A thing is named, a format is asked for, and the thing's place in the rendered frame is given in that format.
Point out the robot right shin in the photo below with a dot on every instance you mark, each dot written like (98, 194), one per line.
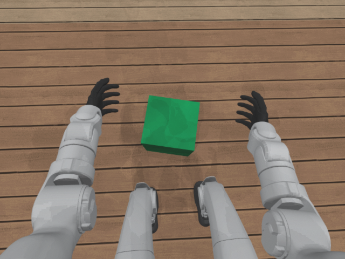
(208, 179)

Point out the right robot foot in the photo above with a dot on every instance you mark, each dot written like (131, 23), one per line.
(204, 221)

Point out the carton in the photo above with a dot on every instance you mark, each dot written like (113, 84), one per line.
(170, 126)

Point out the right robot forearm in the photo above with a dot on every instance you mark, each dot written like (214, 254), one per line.
(280, 187)

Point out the robot left upper arm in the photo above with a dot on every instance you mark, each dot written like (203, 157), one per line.
(62, 214)

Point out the left robot forearm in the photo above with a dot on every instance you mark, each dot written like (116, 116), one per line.
(77, 151)

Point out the robot right upper arm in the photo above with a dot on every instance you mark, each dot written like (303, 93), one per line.
(296, 234)

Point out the right robot hand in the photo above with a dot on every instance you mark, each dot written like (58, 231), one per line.
(258, 110)

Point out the left robot hand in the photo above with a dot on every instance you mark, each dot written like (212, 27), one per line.
(97, 96)

